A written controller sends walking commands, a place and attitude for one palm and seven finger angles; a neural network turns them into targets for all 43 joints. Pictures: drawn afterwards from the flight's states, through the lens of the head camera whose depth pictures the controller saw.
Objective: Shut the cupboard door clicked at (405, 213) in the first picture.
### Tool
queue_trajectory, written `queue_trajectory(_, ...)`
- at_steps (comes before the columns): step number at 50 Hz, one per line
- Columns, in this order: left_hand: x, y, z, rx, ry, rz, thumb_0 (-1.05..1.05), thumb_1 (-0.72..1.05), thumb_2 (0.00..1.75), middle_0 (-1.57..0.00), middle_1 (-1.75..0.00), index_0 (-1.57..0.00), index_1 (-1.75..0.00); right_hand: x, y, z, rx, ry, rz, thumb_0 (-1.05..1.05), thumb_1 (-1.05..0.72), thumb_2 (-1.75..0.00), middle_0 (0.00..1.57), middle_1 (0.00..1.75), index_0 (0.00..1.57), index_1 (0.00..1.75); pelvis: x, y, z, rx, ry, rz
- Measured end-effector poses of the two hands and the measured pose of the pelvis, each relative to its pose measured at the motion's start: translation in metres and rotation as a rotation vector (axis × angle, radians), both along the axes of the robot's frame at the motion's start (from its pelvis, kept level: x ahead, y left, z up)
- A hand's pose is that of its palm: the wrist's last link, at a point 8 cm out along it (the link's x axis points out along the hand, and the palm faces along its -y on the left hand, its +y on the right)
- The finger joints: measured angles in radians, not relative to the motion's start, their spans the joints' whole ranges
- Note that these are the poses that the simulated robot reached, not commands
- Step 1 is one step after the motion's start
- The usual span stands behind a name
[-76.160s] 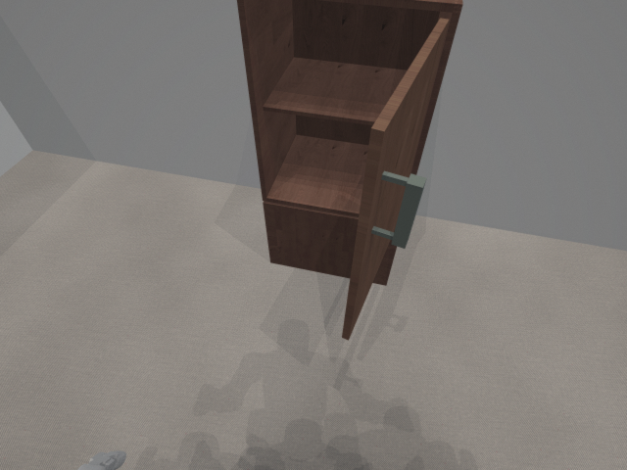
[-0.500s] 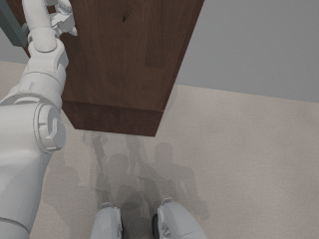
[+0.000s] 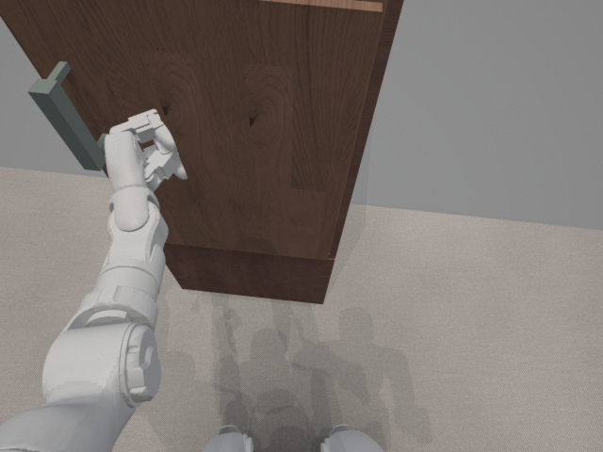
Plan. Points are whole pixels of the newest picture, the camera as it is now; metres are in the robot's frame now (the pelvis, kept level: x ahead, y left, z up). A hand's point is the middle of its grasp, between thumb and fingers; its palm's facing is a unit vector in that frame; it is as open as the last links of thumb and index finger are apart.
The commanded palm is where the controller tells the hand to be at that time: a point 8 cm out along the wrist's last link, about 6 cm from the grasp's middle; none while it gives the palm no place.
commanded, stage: pull the fist back off the door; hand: left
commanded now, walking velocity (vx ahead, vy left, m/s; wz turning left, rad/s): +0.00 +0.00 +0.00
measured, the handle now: (79, 118) +0.57 +0.27 +0.08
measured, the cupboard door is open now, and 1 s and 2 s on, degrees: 0 0 0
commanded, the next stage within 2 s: draw the hand back to the body in 0.06 s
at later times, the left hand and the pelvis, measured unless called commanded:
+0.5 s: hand (127, 197) +0.40 +0.16 +0.13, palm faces +0.19 -0.98 -0.01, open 3.1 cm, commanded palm +0.35 +0.20 +0.13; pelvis +0.00 -0.01 +0.02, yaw +1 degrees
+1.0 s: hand (3, 308) +0.27 +0.22 +0.17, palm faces +0.29 -0.92 -0.26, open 3.5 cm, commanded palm +0.22 +0.26 +0.19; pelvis -0.01 +0.00 +0.06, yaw +2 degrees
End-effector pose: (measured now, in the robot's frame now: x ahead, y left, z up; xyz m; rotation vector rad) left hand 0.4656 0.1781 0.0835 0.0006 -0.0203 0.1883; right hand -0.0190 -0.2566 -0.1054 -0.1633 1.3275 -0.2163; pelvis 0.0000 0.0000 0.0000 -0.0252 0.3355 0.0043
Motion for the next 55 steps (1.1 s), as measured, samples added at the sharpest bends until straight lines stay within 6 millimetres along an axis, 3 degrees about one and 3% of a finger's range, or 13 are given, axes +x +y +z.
queue_trajectory(7,-0.02,0.0,0.005,0.004,-0.002,-0.016,0.02,0.9,0.9,-1.3,-1.5,-1.3,-1.5,0.071,-0.005,-0.002,0.004,-0.144,0.073,0.0,-0.91,-0.9,0.2,0.3,0.2,0.29,0.006,-0.003,0.003,0.006,-0.035,0.02)
queue_trajectory(12,-0.027,-0.006,0.013,-0.001,-0.021,-0.025,0.02,0.9,0.9,-1.3,-1.5,-1.3,-1.5,0.1,-0.004,-0.001,0.01,-0.22,0.107,0.0,-0.91,-0.9,0.2,0.3,0.2,0.29,0.004,-0.006,0.003,0.013,-0.048,0.025)
queue_trajectory(17,-0.046,0.002,0.025,0.014,-0.043,-0.018,0.02,0.9,0.9,-1.3,-1.5,-1.3,-1.5,0.108,0.0,0.004,0.037,-0.271,0.089,0.0,-0.91,-0.9,0.2,0.3,0.2,0.29,0.004,-0.009,0.009,0.023,-0.082,0.008)
queue_trajectory(25,-0.099,0.032,0.042,0.022,-0.039,0.007,0.02,0.9,0.9,-1.3,-1.5,-1.3,-1.5,0.103,0.002,0.015,0.05,-0.295,0.08,0.0,-0.91,-0.9,0.2,0.3,0.2,0.3,0.0,-0.014,0.023,0.027,-0.166,0.014)
queue_trajectory(30,-0.129,0.041,0.056,0.025,-0.065,-0.017,0.02,0.9,0.9,-1.3,-1.5,-1.3,-1.5,0.109,-0.001,0.023,0.03,-0.343,0.091,0.0,-0.91,-0.9,0.2,0.3,0.2,0.3,-0.005,-0.013,0.028,0.025,-0.211,0.022)
queue_trajectory(35,-0.156,0.049,0.065,0.012,-0.068,-0.031,0.02,0.9,0.9,-1.28,-1.47,-1.28,-1.47,0.128,0.001,0.037,0.015,-0.436,0.107,0.01,-0.91,-0.9,0.2,0.3,0.2,0.3,-0.009,-0.01,0.033,0.027,-0.25,0.021)
queue_trajectory(38,-0.174,0.054,0.071,0.119,-0.036,-0.011,0.02,0.9,0.9,-1.24,-1.43,-1.23,-1.43,0.143,0.006,0.048,0.009,-0.488,0.1,0.01,-0.91,-0.9,0.2,0.3,0.2,0.3,-0.011,-0.008,0.038,0.031,-0.282,0.018)
queue_trajectory(47,-0.222,0.077,0.092,0.254,-0.012,0.075,0.02,0.9,0.89,-1.04,-1.21,-1.04,-1.21,0.184,0.033,0.08,0.016,-0.607,0.16,0.01,-0.91,-0.9,0.2,0.3,0.2,0.29,-0.011,0.0,0.052,0.03,-0.359,0.021)
queue_trajectory(55,-0.259,0.101,0.11,0.308,-0.024,0.158,0.02,0.9,0.89,-0.83,-0.98,-0.82,-0.97,0.204,0.056,0.089,0.051,-0.647,0.223,0.01,-0.91,-0.9,0.2,0.3,0.2,0.3,-0.004,0.006,0.058,0.031,-0.387,0.025)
